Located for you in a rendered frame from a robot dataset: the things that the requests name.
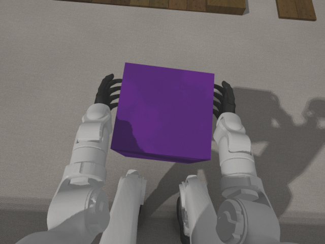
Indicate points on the robot left forearm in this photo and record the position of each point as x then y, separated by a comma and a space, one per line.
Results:
87, 165

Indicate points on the right robot upper arm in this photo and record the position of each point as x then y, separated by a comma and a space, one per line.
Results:
245, 222

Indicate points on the right robot foot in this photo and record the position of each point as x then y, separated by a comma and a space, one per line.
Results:
185, 239

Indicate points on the left robot upper arm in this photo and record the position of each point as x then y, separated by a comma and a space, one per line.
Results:
75, 217

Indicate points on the robot right forearm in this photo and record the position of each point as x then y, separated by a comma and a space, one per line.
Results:
238, 173

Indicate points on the carton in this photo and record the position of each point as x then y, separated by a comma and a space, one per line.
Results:
164, 114

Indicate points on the robot right hand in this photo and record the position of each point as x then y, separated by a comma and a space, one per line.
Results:
227, 99

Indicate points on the robot right thigh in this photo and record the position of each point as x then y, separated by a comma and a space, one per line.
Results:
202, 218

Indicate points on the robot left hand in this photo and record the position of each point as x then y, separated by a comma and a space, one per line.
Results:
104, 91

